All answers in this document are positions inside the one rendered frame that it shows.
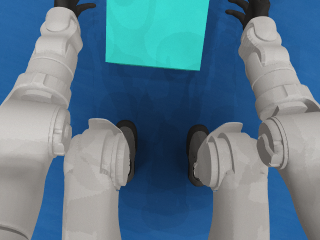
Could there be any right robot forearm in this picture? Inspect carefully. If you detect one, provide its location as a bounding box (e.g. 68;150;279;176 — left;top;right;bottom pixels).
238;16;320;121

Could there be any left robot upper arm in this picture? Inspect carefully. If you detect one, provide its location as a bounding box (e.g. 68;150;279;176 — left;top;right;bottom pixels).
0;99;72;240

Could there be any left robot hand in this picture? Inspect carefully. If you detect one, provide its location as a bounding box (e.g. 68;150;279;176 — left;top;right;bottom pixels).
54;0;96;20

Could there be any left robot forearm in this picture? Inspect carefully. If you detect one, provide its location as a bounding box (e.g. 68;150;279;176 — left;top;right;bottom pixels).
0;7;83;109

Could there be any right robot shin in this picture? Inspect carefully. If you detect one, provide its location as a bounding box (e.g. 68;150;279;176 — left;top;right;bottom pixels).
193;122;269;186

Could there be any right robot upper arm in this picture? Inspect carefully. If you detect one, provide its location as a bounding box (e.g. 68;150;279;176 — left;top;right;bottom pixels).
256;111;320;240

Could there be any right robot hand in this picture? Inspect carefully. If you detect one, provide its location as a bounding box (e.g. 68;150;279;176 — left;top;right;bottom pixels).
225;0;271;31

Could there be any robot right thigh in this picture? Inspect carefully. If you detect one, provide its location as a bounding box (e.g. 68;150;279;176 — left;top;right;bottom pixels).
201;132;270;240

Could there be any carton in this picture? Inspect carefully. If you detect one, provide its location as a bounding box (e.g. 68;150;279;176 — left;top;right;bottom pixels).
105;0;209;71

